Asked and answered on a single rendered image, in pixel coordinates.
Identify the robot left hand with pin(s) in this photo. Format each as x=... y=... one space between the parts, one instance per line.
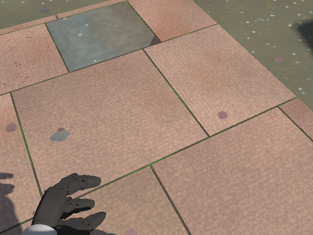
x=54 y=206

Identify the robot left forearm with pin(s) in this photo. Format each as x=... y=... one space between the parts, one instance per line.
x=39 y=229

